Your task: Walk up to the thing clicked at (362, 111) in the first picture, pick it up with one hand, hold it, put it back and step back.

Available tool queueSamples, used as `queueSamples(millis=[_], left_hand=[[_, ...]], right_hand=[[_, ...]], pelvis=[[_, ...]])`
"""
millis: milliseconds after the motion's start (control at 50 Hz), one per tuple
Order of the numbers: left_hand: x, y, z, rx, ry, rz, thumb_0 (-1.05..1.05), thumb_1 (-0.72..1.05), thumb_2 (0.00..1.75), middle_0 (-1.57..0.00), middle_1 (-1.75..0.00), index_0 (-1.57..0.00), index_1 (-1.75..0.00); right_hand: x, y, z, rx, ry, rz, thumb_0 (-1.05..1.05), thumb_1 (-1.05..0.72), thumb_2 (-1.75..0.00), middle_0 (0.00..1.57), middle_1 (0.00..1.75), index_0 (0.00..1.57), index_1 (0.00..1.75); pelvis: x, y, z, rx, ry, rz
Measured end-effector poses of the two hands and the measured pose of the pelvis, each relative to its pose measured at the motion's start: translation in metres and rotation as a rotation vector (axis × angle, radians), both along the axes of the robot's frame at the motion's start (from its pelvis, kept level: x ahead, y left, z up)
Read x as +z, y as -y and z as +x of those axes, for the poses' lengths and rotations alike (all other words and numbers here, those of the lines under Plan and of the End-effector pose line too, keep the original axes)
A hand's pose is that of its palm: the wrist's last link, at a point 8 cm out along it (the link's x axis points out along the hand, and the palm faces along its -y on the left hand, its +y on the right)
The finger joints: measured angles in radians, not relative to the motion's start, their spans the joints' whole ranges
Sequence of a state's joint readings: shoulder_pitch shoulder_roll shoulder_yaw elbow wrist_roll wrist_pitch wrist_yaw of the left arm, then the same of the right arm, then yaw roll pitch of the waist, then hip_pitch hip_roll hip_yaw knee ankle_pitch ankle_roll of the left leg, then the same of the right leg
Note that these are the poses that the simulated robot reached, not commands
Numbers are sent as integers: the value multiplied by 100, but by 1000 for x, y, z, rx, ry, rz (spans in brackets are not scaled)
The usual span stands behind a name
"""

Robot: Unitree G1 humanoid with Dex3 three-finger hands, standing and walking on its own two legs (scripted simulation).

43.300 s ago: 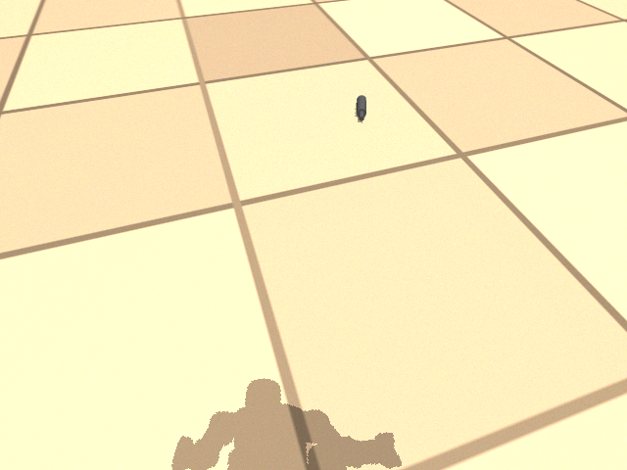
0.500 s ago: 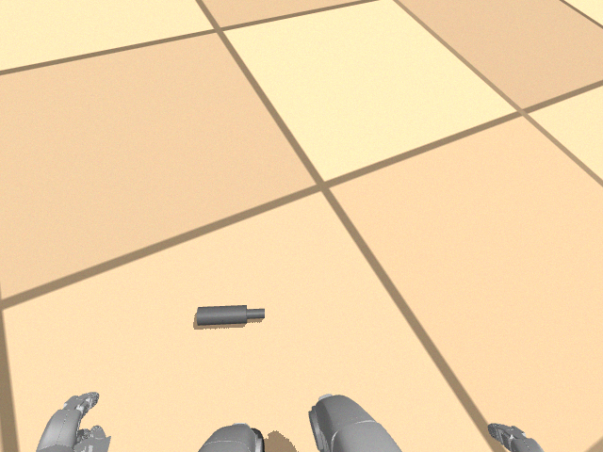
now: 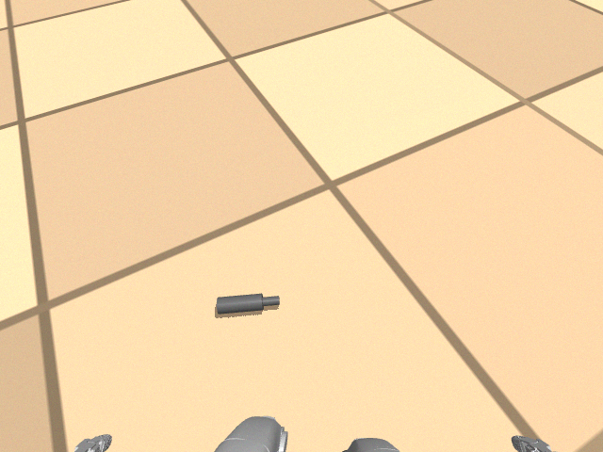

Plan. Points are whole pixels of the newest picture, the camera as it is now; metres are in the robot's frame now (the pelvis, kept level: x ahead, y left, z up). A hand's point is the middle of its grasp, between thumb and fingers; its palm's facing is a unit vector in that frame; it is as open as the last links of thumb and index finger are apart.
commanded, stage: step back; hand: left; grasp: from above
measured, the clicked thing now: (248, 302) +0.62 +0.21 -0.74
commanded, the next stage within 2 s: none
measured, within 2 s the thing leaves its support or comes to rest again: neither
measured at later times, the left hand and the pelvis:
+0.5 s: hand out of the picture -0.08 +0.26 -0.16, palm faces -0.01 -0.92 -0.40, open 7.4 cm; pelvis -0.17 -0.02 -0.02, yaw -1 degrees
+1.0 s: hand out of the picture -0.23 +0.24 -0.15, palm faces +0.05 -0.92 -0.38, open 7.4 cm; pelvis -0.34 -0.04 +0.00, yaw +3 degrees
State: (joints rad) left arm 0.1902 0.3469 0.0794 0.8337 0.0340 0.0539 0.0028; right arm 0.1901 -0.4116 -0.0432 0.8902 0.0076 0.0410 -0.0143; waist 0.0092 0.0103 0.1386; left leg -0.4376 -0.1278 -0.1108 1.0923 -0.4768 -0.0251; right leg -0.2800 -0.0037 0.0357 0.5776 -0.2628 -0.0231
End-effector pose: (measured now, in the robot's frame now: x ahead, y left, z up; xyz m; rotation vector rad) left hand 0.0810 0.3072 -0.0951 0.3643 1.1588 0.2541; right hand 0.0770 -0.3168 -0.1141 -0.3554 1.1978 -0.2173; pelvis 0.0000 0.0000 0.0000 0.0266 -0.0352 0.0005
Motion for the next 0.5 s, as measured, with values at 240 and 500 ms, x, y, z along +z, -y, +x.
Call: queueSamples(millis=[240, 500], left_hand=[[-18, -14, -51, 4, 65, -44, 0, 90, 90, -20, -30, -20, -30], [-27, 8, -164, -11, -22, -12, 0, 90, 90, -20, -30, -20, -30]], right_hand=[[11, -20, -71, 65, -11, -32, 1, -90, -90, 21, 30, 21, 30], [10, 12, -115, 73, 141, -36, 1, -90, -90, 21, 30, 21, 30]], pelvis=[[-5, -10, -80, 54, 16, -33], [-15, 20, -168, -26, 1, -35]])
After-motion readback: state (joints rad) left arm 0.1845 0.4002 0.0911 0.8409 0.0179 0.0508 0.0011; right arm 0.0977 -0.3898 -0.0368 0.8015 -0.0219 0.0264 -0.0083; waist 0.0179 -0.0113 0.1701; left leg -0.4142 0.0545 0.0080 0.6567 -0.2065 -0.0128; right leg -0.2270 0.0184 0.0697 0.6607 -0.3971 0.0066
